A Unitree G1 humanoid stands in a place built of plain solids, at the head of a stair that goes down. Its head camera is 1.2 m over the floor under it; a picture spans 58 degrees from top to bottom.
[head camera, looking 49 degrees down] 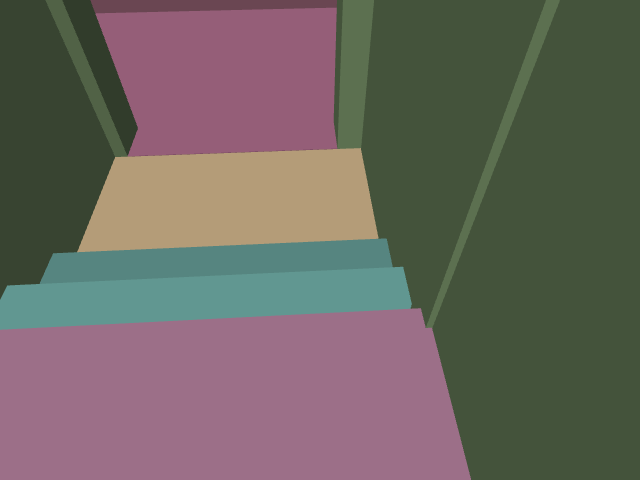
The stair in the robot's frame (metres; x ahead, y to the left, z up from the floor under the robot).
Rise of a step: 0.16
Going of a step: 0.29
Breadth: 1.53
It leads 3 degrees to the left of straight ahead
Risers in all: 3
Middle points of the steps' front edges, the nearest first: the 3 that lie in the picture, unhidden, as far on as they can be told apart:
0.71 0.41 0.00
1.00 0.43 -0.16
1.29 0.45 -0.32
